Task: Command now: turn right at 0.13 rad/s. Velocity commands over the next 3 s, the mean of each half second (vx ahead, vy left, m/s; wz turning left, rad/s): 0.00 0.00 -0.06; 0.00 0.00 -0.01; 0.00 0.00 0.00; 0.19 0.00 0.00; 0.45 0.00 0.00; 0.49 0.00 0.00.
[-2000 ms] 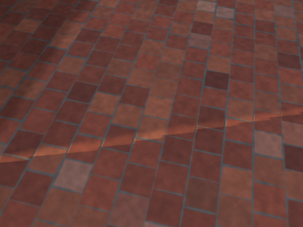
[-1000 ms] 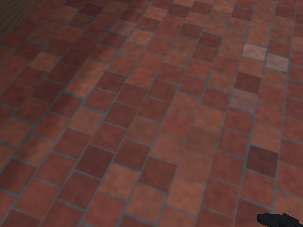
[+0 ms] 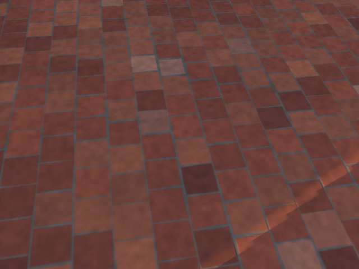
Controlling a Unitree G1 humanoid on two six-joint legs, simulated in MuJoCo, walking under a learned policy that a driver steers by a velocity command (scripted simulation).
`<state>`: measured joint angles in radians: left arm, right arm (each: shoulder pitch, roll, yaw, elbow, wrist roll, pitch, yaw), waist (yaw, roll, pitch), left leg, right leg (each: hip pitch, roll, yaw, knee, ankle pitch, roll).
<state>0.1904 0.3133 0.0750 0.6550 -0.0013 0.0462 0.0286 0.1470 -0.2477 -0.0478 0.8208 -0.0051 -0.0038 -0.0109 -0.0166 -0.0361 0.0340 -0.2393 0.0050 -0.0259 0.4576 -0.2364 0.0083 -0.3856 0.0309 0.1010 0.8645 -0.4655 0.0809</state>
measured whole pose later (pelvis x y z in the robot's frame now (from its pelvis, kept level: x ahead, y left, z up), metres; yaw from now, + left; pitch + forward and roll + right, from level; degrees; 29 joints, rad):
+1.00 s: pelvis +0.00 -0.03 +0.00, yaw +0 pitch -2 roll +0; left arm 0.25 0.22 0.02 0.93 0.00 -0.01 0.03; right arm 0.19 -0.23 -0.03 1.11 0.00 0.01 -0.05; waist -0.02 0.00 0.04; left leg -0.21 0.04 -0.04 0.49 -0.26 -0.05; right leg -0.17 0.02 0.04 0.50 -0.30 -0.01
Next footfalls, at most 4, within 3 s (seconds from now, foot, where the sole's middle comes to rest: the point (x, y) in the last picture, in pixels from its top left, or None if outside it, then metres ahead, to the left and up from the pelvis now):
0.10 right None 0.02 -0.15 -0.78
2.30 right None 0.41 -0.13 -0.78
2.84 left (148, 205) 0.73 0.11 -0.78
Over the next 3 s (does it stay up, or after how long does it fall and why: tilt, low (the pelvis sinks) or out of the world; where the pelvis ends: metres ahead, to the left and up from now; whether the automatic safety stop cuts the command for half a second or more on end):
stays up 0.64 0.03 0.00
